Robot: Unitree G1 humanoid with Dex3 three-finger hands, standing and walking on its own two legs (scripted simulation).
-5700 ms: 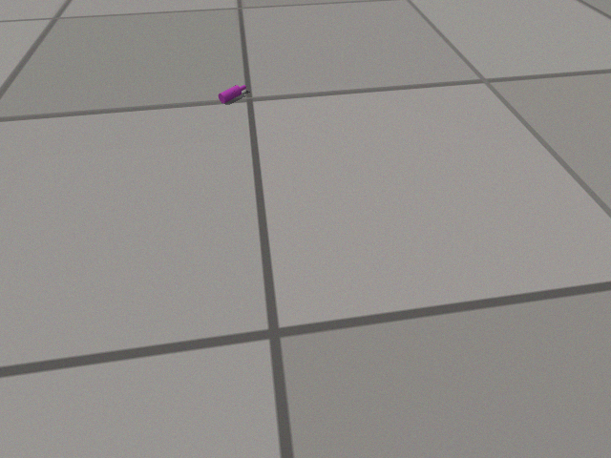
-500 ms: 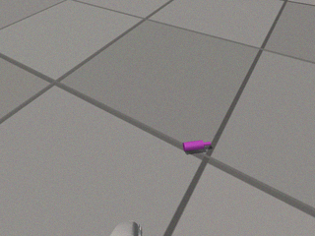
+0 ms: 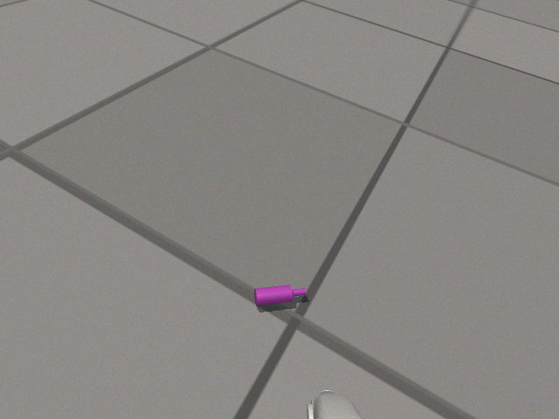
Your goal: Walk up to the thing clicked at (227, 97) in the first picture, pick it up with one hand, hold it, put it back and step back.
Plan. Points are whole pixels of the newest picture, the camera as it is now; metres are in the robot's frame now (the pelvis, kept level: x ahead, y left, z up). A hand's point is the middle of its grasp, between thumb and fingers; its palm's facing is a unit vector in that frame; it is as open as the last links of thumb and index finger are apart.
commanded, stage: walk up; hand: left
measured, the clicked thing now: (280, 294) +0.67 -0.12 -0.72
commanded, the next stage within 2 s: none
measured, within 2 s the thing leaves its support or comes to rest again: neither
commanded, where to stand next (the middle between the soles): +0.38 -0.39 m, yaw +6 degrees
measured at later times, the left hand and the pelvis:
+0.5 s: hand out of the picture +0.13 +0.11 -0.16, palm faces +0.04 -0.95 -0.32, open 7.4 cm; pelvis +0.12 -0.17 -0.01, yaw +3 degrees
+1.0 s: hand (300, 366) +0.23 -0.06 -0.14, palm faces +0.05 -0.90 -0.43, open 7.4 cm; pelvis +0.20 -0.36 -0.02, yaw +1 degrees
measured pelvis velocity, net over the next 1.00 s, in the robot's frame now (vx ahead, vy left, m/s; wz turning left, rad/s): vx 0.20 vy -0.36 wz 0.02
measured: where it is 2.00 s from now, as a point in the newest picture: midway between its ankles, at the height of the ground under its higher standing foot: (382, 393)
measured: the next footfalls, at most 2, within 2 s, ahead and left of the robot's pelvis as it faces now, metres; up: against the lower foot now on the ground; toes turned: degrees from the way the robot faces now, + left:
right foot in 0.10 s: +0.13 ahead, -0.24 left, +0.00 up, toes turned -4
left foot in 0.46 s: +0.25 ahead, -0.08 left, +0.00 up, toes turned +8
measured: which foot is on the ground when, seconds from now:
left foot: down 0.00-0.12, up 0.14-0.44, down 0.46-0.90, up 0.92-1.00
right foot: up 0.00-0.08, down 0.10-0.48, up 0.50-0.86, down 0.88-1.00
